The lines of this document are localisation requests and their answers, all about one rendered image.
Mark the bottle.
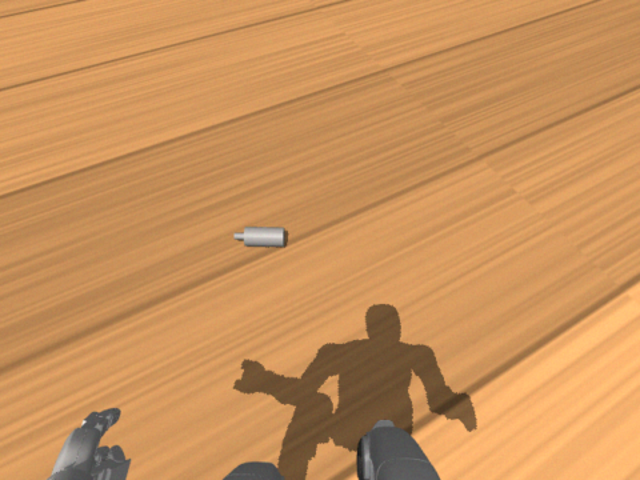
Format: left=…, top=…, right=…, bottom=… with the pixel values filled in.
left=234, top=227, right=285, bottom=247

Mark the left robot hand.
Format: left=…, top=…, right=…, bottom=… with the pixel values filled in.
left=51, top=408, right=131, bottom=480

